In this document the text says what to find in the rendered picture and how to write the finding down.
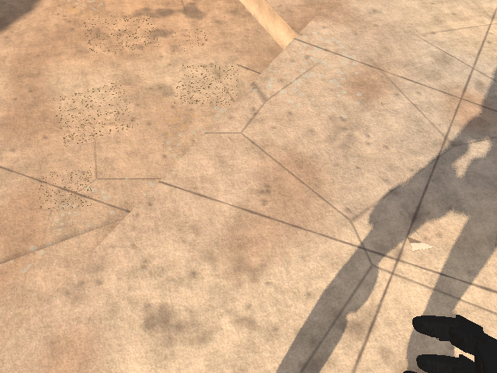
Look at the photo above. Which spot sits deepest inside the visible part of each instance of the right robot hand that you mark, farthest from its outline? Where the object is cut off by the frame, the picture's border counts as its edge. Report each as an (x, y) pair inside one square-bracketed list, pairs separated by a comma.
[(463, 334)]

